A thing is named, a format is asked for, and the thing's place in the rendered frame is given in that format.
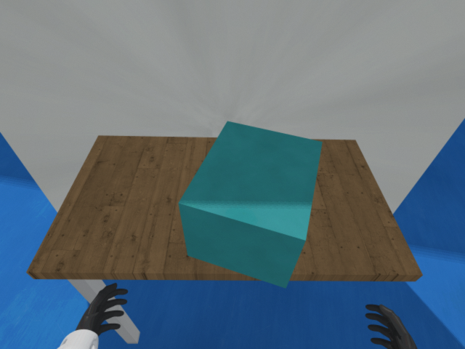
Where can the right robot hand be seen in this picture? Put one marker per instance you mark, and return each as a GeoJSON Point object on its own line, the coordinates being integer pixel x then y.
{"type": "Point", "coordinates": [396, 332]}

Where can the left robot hand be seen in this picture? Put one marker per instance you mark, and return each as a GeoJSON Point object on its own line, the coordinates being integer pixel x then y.
{"type": "Point", "coordinates": [95, 313]}

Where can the left robot forearm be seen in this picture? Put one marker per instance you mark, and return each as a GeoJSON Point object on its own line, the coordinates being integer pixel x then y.
{"type": "Point", "coordinates": [80, 339]}

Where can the carton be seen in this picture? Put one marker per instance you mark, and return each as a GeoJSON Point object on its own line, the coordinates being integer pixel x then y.
{"type": "Point", "coordinates": [247, 209]}

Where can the table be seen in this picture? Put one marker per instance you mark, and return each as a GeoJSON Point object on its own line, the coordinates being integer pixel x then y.
{"type": "Point", "coordinates": [121, 221]}

